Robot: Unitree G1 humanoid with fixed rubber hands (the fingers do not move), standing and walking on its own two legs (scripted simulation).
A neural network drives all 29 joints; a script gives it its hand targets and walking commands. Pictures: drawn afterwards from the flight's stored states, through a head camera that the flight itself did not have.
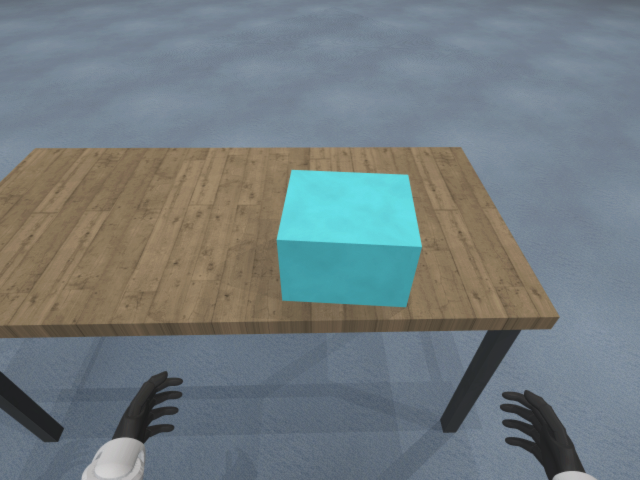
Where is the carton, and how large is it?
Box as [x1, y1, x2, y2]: [277, 170, 421, 306]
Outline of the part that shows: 291,170 277,235 277,249 282,300 405,306 421,248 408,176 401,174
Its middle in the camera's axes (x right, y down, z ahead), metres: +0.05 +0.00 +0.77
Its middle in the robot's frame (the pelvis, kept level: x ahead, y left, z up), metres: +0.59 -0.03 -0.04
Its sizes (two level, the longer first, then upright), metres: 0.243 0.216 0.164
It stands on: a table, 0.65 m high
